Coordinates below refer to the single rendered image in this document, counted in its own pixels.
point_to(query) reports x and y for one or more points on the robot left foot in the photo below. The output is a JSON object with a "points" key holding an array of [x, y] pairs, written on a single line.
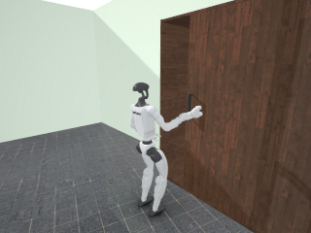
{"points": [[142, 203]]}

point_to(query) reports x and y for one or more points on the right robot shin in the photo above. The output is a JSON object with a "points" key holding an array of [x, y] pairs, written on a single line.
{"points": [[158, 193]]}

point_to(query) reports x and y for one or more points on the robot left upper arm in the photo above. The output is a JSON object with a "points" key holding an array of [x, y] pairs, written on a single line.
{"points": [[132, 120]]}

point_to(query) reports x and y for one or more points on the wardrobe door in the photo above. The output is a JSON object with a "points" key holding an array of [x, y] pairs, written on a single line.
{"points": [[283, 195], [232, 59]]}

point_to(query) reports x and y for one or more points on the handle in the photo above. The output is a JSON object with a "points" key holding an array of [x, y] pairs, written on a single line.
{"points": [[189, 102]]}

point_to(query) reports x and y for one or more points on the left robot hand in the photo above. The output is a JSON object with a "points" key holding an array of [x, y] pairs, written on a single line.
{"points": [[154, 137]]}

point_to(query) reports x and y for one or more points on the right robot hand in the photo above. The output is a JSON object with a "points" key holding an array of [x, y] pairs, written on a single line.
{"points": [[196, 112]]}

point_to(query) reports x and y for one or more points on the robot right forearm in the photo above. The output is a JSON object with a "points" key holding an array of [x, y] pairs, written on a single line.
{"points": [[175, 122]]}

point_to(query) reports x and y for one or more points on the robot right upper arm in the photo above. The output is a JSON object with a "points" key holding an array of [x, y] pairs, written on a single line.
{"points": [[153, 112]]}

